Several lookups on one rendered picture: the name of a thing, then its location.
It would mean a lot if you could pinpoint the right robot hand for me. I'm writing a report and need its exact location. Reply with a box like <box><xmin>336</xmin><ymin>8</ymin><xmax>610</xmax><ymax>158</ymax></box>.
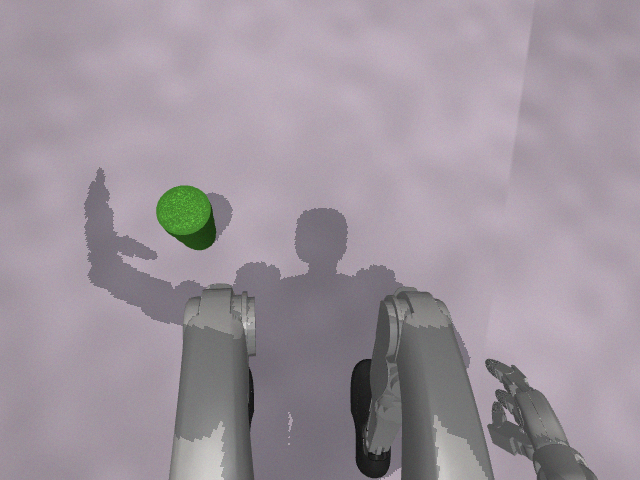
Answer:
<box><xmin>485</xmin><ymin>359</ymin><xmax>570</xmax><ymax>461</ymax></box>

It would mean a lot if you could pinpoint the right robot foot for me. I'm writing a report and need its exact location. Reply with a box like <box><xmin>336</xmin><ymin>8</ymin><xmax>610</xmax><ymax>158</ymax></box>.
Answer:
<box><xmin>350</xmin><ymin>359</ymin><xmax>391</xmax><ymax>478</ymax></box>

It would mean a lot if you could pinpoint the cup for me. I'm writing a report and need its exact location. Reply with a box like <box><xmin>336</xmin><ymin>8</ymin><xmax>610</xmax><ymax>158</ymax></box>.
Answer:
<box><xmin>156</xmin><ymin>185</ymin><xmax>216</xmax><ymax>250</ymax></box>

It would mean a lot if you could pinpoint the right robot arm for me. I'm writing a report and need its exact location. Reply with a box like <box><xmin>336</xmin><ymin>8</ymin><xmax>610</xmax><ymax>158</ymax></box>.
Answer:
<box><xmin>532</xmin><ymin>444</ymin><xmax>598</xmax><ymax>480</ymax></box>

